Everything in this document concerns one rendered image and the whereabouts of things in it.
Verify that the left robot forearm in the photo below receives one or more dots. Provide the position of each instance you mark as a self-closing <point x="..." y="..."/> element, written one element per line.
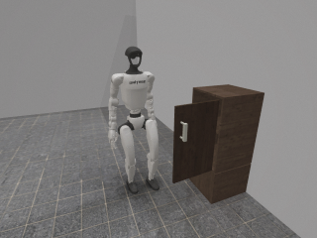
<point x="150" y="109"/>

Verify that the cupboard door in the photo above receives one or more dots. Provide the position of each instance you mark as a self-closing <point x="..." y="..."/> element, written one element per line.
<point x="195" y="156"/>

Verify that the right robot shin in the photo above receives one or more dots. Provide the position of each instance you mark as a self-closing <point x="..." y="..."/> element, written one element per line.
<point x="130" y="170"/>

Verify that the right robot forearm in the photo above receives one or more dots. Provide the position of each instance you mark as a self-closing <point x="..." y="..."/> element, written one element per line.
<point x="112" y="115"/>

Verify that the left robot upper arm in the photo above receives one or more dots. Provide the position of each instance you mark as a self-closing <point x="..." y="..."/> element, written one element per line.
<point x="151" y="80"/>

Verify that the right robot upper arm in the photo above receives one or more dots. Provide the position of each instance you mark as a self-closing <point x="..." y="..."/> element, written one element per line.
<point x="116" y="80"/>

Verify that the robot right hand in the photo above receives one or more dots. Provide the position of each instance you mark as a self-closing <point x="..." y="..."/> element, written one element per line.
<point x="113" y="135"/>

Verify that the handle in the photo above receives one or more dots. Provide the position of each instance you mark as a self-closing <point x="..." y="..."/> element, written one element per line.
<point x="184" y="131"/>

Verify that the robot left thigh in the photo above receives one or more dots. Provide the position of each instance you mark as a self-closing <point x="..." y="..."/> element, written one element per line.
<point x="153" y="139"/>

